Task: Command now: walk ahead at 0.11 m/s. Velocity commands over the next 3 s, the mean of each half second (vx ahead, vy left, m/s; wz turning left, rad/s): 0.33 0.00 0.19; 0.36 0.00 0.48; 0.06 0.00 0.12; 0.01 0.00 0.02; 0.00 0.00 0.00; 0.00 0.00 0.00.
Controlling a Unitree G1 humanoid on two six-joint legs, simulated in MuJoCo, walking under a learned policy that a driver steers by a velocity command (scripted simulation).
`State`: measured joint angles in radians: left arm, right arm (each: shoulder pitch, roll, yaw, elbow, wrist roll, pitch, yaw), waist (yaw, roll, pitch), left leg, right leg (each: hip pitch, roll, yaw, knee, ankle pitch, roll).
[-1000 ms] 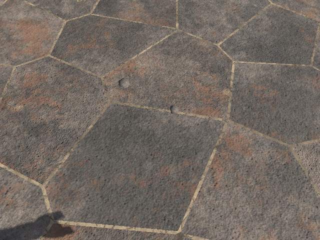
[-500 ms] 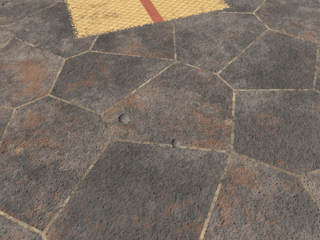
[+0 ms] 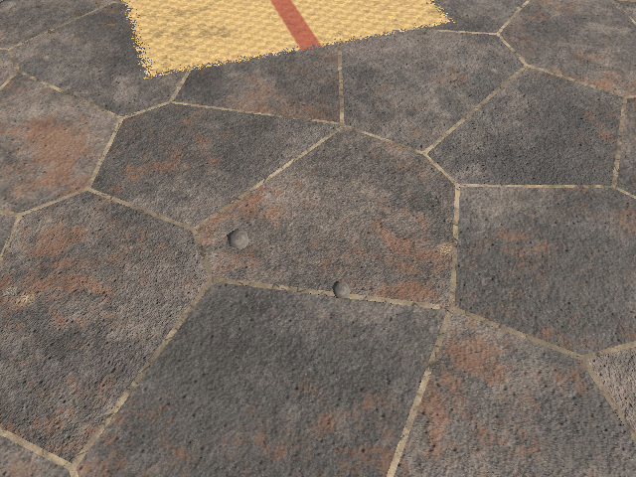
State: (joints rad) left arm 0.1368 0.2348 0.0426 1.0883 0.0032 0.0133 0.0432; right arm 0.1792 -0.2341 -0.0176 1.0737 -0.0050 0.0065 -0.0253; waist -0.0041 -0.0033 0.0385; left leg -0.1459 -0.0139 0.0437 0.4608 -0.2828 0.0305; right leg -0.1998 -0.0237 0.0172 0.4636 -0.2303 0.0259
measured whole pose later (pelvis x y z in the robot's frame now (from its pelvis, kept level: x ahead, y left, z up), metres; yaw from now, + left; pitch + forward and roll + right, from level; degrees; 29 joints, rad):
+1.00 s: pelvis +0.35 +0.03 +0.00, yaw +23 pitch +1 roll +0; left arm 0.10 0.30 0.07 0.83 0.00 -0.08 0.05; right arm 0.15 -0.26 -0.08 0.85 -0.01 -0.05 0.02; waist -0.02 -0.03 0.08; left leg -0.29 -0.12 0.01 0.39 -0.12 0.12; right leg -0.61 -0.10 0.06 1.13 -0.36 0.05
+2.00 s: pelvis +0.47 +0.02 +0.00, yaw +25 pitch -2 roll +0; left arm 0.11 0.24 0.05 1.05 0.00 0.00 0.03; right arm 0.22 -0.22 -0.02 1.08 0.00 0.00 -0.03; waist 0.00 0.00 0.05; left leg -0.11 -0.03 -0.05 0.49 -0.34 0.02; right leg -0.26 0.01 0.00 0.49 -0.20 -0.01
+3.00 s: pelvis +0.47 +0.01 +0.00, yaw +24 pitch -1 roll +0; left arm 0.18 0.20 0.03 1.10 0.00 0.00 0.04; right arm 0.33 -0.17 -0.01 1.09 0.00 -0.02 -0.04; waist 0.00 -0.01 0.04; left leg -0.13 -0.02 -0.03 0.48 -0.34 0.01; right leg -0.29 0.02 0.01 0.50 -0.19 -0.02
